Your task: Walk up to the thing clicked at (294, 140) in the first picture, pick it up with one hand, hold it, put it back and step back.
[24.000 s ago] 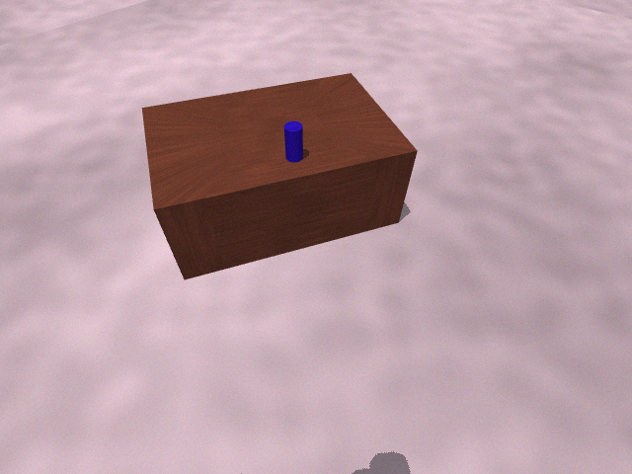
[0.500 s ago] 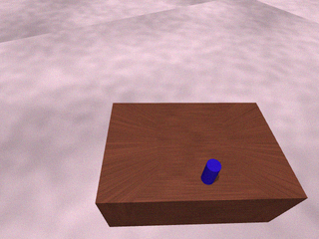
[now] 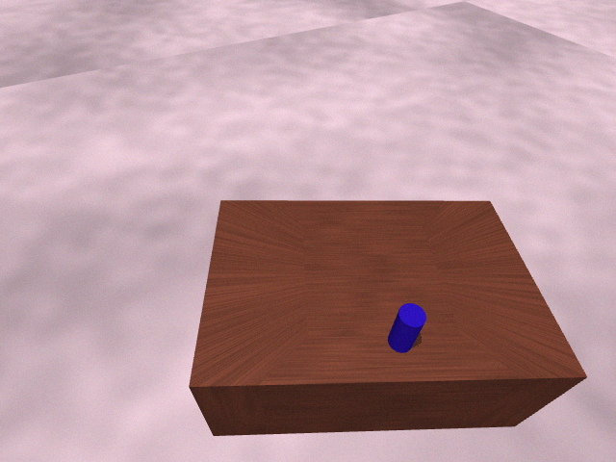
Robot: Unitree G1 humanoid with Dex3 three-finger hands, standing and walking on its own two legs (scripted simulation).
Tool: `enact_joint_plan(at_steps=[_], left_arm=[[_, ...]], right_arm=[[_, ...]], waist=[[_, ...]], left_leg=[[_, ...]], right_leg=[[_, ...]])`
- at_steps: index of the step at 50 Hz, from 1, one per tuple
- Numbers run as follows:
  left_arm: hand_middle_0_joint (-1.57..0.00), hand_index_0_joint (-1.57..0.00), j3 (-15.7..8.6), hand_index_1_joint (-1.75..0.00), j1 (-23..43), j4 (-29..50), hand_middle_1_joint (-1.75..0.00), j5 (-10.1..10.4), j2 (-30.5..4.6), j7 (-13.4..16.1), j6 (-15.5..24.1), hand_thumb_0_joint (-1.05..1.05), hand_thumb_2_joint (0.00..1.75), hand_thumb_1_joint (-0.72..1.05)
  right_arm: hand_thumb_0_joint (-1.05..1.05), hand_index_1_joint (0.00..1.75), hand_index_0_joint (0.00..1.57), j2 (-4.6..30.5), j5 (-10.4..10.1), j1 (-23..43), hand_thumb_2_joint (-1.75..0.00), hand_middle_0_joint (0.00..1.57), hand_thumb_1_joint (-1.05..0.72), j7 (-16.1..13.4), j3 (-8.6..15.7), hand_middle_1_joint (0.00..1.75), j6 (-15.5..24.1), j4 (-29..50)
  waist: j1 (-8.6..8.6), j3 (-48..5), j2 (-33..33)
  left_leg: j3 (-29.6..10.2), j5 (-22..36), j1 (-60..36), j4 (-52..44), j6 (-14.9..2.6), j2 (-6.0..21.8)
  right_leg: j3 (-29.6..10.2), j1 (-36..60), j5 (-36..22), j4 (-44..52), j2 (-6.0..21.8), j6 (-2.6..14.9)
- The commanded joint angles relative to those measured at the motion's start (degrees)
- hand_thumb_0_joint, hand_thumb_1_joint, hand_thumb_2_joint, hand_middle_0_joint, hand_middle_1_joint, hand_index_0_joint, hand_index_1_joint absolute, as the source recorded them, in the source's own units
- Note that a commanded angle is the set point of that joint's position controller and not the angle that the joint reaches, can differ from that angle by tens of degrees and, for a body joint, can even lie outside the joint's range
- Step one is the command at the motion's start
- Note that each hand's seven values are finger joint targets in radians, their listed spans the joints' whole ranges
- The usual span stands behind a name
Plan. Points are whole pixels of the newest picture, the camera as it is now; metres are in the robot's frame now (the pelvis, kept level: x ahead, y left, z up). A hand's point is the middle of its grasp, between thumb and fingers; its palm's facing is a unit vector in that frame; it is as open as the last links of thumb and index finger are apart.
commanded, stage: home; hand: right
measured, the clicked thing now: (405, 328) +0.47 -0.24 -0.33
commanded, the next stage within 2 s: stand in 0.68 s
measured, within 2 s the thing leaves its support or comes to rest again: neither
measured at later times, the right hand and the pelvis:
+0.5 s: hand out of the picture +0.08 -0.24 -0.15, palm faces -0.01 +0.94 -0.35, open 17.5 cm; pelvis +0.01 +0.01 +0.00, yaw +0 degrees
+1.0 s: hand out of the picture +0.10 -0.25 -0.15, palm faces -0.01 +0.93 -0.36, open 15.3 cm; pelvis +0.02 +0.00 +0.00, yaw +1 degrees
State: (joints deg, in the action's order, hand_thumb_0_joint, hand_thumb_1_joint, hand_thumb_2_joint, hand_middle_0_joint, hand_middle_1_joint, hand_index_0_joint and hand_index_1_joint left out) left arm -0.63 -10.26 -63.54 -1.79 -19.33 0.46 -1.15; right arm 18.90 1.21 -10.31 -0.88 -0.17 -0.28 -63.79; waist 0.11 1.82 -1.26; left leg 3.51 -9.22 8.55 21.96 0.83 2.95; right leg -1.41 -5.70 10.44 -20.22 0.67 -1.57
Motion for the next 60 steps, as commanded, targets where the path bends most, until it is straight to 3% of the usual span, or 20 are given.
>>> enact_joint_plan(at_steps=[1, 8, 16, 29, 35, 39, 41, 42, 46, 50, 51, 54, 57, 60], left_arm=[[-0.2, -0.2, -1.58, -0.3, 2.63, 3.25, -0.3, 0.12, -10.72, 0.38, 1.06, 0.0, 0.9, 0.9], [-0.2, -0.2, -1.34, -0.3, 1.3, 2.29, -0.3, 0.26, -10.67, 0.13, 1.17, 0.0, 0.9, 0.9], [-0.2, -0.2, -1.14, -0.3, 2.5, 2.34, -0.3, 0.48, -11.13, 0.43, 1.78, 0.0, 0.9, 0.9], [-0.2, -0.2, -1.27, -0.3, 3.38, 2.01, -0.3, 0.7, -11.3, 0.36, 1.73, 0.0, 0.9, 0.9], [-0.2, -0.2, -1.46, -0.3, 4.65, 2.46, -0.3, 0.84, -11.31, 0.41, 1.96, 0.0, 0.9, 0.9], [-0.2, -0.2, -1.48, -0.3, 4.7, 2.46, -0.3, 0.84, -11.22, 0.39, 1.98, 0.0, 0.9, 0.9], [-0.2, -0.2, -1.6, -0.3, 5.0, 2.39, -0.3, 0.79, -11.37, 0.38, 2.01, 0.0, 0.9, 0.9], [-0.2, -0.2, -1.75, -0.3, 5.19, 2.48, -0.3, 0.81, -11.68, 0.42, 1.96, 0.0, 0.9, 0.9], [-0.2, -0.2, -1.64, -0.3, 5.54, 2.43, -0.3, 0.75, -11.44, 0.32, 1.92, 0.0, 0.9, 0.9], [-0.2, -0.2, -1.73, -0.3, 5.76, 2.73, -0.3, 0.82, -11.65, 0.31, 2.12, 0.0, 0.9, 0.9], [-0.2, -0.2, -1.73, -0.3, 5.54, 2.65, -0.3, 0.75, -11.65, 0.32, 2.19, 0.0, 0.9, 0.9], [-0.2, -0.2, -1.8, -0.3, 5.91, 2.57, -0.3, 0.81, -11.88, 0.23, 2.06, 0.0, 0.9, 0.9], [-0.2, -0.2, -1.74, -0.3, 5.89, 2.57, -0.3, 0.76, -11.79, 0.22, 2.16, 0.0, 0.9, 0.9], [-0.2, -0.2, -1.83, -0.3, 5.56, 2.61, -0.3, 0.85, -12.02, 0.15, 2.24, 0.0, 0.9, 0.9]], right_arm=[[0.0, 0.05, 0.05, 12.61, 0.16, 3.63, -0.04, 0.05, 0.57, -0.82, 2.16, 0.05, 1.47, 3.39], [0.0, 0.05, 0.05, 13.23, 0.05, 4.22, -0.04, 0.05, 0.57, -0.69, 2.26, 0.05, 1.33, 3.09], [0.0, 0.04, 0.05, 12.83, -0.37, 4.2, -0.03, 0.05, 0.59, -0.47, 2.09, 0.04, 1.66, 2.67], [0.0, 0.05, 0.05, 12.77, -0.52, 5.45, -0.03, 0.05, 0.58, -0.27, 2.04, 0.05, 1.6, 2.07], [0.0, 0.04, 0.05, 12.96, -0.57, 6.02, -0.03, 0.05, 0.59, -0.34, 2.13, 0.04, 1.86, 2.23], [0.0, 0.04, 0.05, 13.08, -0.62, 6.23, -0.03, 0.05, 0.59, -0.38, 2.17, 0.04, 1.83, 2.15], [0.0, 0.2, 0.2, 12.98, -0.58, 6.2, -0.19, 0.2, 0.43, -0.33, 2.13, 0.2, 1.86, 2.18], [0.0, 0.28, 0.2, 13.14, -0.62, 6.69, -0.27, 0.2, 0.35, -0.41, 2.29, 0.28, 1.81, 2.23], [0.0, 0.3, 0.2, 13.09, -0.56, 6.69, -0.59, 0.2, 0.03, -0.25, 2.3, 0.3, 1.69, 2.04], [0.0, 0.3, 0.2, 13.22, -0.54, 7.32, -0.9, 0.2, -0.29, -0.26, 2.51, 0.3, 1.78, 2.26], [0.0, 0.3, 0.2, 13.44, -0.58, 6.97, -0.9, 0.2, -0.37, -0.23, 2.56, 0.3, 1.82, 2.27], [0.0, 0.3, 0.2, 13.13, -0.49, 6.66, -0.9, 0.2, -0.61, -0.14, 2.54, 0.3, 1.69, 2.03], [0.0, 0.3, 0.2, 13.01, -0.56, 6.78, -0.9, 0.2, -0.85, -0.03, 2.57, 0.3, 1.67, 2.02], [0.0, 0.3, 0.2, 13.23, -0.53, 6.76, -0.9, 0.2, -0.9, 0.03, 2.71, 0.3, 1.72, 2.11]], waist=[[-0.16, 1.51, 1.66], [-0.31, 1.49, 2.56], [0.55, -1.18, 0.92], [0.43, -0.7, 0.9], [0.39, -3.46, 1.0], [0.17, -3.47, 1.04], [0.31, -3.24, 1.11], [0.18, -3.84, 0.83], [0.33, -1.85, 1.27], [0.15, -3.21, 1.27], [0.27, -3.78, 1.69], [0.44, -1.32, 1.14], [0.48, -1.72, 0.77], [0.38, -2.5, 0.96]], left_leg=[[-6.19, -7.91, 0.32, -6.42, -1.69, 4.59], [-7.18, -11.84, 1.35, -7.77, -1.93, 4.86], [-5.93, -1.03, -2.54, -5.11, -2.11, 4.69], [-6.11, 0.05, -2.16, -6.16, -1.85, 4.66], [-5.71, 9.34, -4.44, -4.6, -1.85, 5.26], [-5.65, 9.79, -4.29, -4.72, -1.86, 5.2], [-5.69, 9.36, -4.28, -4.91, -1.76, 5.18], [-5.71, 10.75, -5.38, -4.65, -1.88, 5.42], [-5.96, 6.01, -4.11, -5.77, -1.44, 5.25], [-5.68, 8.39, -4.75, -5.32, -1.59, 5.24], [-5.62, 8.95, -4.82, -5.03, -1.76, 5.3], [-5.75, 3.61, -3.41, -6.31, -1.48, 4.89], [-6.03, 4.88, -3.62, -6.16, -1.67, 5.09], [-6.04, 5.2, -4.34, -6.17, -1.8, 5.22]], right_leg=[[-4.02, -5.46, 3.7, 5.18, 4.11, 1.52], [-3.94, -5.81, 4.35, 4.52, 4.08, 1.5], [-4.47, -4.2, -2.35, 4.8, 5.47, 1.76], [-3.84, -2.79, -3.45, 5.07, 5.8, 1.65], [-3.44, -0.45, -8.96, 4.28, 6.33, 1.54], [-3.23, 0.34, -10.06, 4.88, 6.46, 1.32], [-3.19, 0.37, -10.09, 4.94, 6.56, 1.28], [-3.19, 0.42, -11.13, 4.63, 6.62, 1.45], [-3.01, -1.05, -5.81, 5.69, 6.29, 1.47], [-3.17, -0.11, -8.5, 5.48, 6.56, 1.61], [-3.22, 0.72, -9.37, 5.42, 6.78, 1.65], [-3.26, -1.19, -4.63, 6.48, 6.46, 1.64], [-3.07, -0.93, -5.34, 6.27, 6.51, 1.76], [-3.18, -0.87, -5.29, 5.98, 6.6, 1.94]])
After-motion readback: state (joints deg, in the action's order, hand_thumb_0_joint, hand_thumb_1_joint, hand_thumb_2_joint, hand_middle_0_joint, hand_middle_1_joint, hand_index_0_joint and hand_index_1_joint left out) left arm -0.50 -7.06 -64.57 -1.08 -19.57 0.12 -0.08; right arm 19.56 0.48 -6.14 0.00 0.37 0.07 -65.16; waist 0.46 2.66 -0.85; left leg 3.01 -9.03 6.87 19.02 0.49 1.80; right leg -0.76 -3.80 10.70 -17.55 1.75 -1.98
